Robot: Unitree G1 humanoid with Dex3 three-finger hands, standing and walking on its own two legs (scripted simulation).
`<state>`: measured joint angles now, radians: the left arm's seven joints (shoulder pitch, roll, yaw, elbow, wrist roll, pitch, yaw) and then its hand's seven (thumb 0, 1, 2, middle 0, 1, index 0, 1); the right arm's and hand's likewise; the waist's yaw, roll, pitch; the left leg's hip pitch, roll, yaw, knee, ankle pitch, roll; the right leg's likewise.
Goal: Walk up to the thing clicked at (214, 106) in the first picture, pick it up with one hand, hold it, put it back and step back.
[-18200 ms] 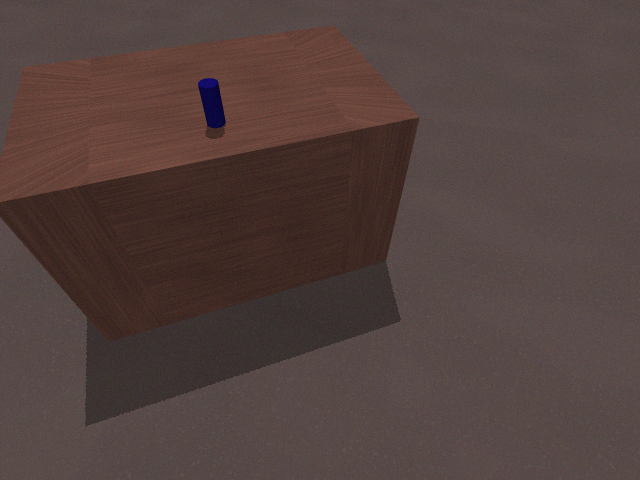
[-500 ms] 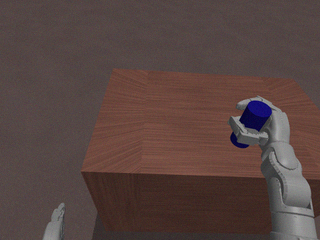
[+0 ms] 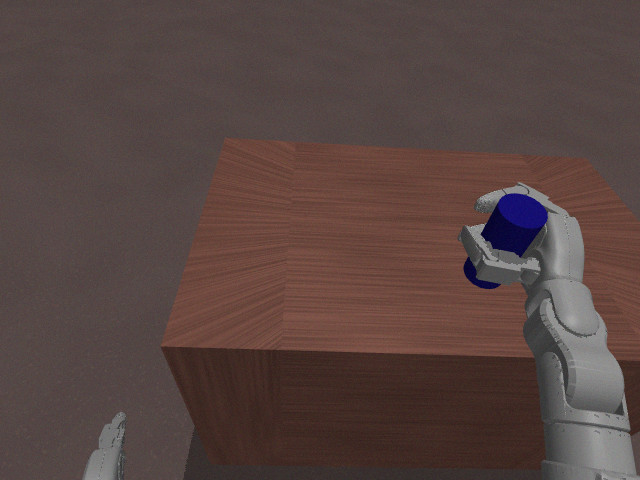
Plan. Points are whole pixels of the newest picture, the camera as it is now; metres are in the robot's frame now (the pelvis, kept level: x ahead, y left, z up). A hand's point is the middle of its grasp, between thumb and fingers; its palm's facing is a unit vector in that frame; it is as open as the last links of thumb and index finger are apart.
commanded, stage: hold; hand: right
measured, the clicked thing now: (501, 244) +0.33 -0.19 +0.17
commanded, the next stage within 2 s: crouch in 0.54 s
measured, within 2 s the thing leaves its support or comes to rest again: neither
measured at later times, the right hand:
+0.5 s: hand (476, 241) +0.33 -0.16 +0.17, palm faces +0.15 +0.99 -0.01, open 6.3 cm
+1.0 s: hand (473, 250) +0.37 -0.18 +0.12, palm faces +0.21 +0.98 +0.03, open 6.3 cm
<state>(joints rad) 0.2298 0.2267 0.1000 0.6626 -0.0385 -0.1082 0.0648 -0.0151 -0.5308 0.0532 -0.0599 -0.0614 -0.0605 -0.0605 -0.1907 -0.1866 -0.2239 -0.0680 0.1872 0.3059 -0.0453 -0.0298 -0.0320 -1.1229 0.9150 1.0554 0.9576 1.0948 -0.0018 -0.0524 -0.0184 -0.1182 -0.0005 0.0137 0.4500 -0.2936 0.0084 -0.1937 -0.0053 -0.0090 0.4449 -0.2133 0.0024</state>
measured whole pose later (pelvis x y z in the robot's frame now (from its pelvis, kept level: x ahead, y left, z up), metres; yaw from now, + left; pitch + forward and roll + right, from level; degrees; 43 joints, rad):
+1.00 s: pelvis -0.01 +0.01 +0.00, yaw +0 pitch +0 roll +0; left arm 0.20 0.21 0.08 0.64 -0.04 -0.14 0.05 -0.01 -0.53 0.05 -0.06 -0.05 -0.06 -0.05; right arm -0.35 -0.22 -0.28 0.32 0.18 0.19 -0.01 -0.03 -0.04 -1.12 0.91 1.04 0.95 1.09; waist 0.03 -0.03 -0.02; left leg -0.19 -0.01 0.02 0.49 -0.30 0.02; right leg -0.26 -0.01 0.00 0.47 -0.21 0.01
